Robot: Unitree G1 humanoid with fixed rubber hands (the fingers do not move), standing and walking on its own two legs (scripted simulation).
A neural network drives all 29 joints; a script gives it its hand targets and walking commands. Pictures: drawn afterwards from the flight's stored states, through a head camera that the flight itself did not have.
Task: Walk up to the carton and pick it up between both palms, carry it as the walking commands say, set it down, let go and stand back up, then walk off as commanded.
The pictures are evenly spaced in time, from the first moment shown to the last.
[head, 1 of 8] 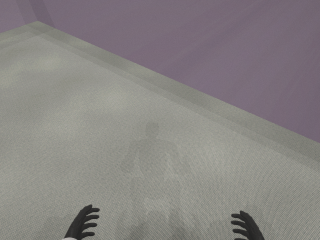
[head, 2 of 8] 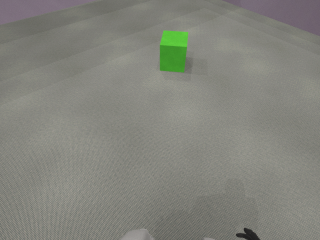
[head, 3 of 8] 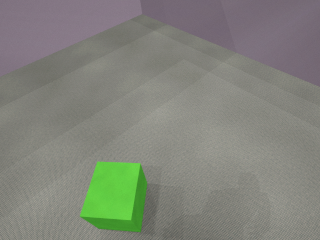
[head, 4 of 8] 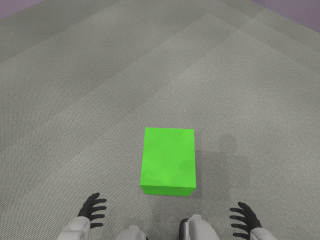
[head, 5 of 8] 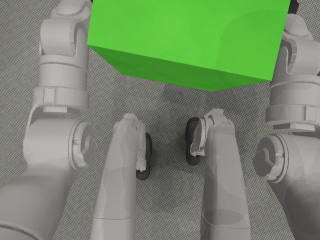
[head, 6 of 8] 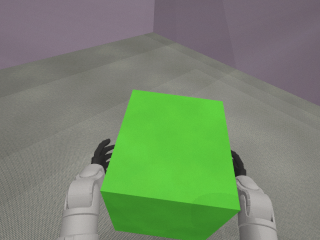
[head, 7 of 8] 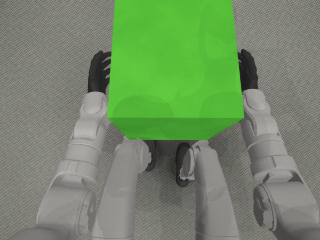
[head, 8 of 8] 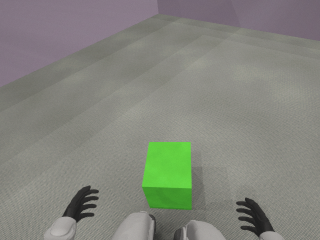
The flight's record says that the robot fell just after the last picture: yes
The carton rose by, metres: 0.72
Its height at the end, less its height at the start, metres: +0.00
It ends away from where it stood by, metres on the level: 0.81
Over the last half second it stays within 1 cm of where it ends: yes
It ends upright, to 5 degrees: yes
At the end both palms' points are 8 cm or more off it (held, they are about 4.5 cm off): yes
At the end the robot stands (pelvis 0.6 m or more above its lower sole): yes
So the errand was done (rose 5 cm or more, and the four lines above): yes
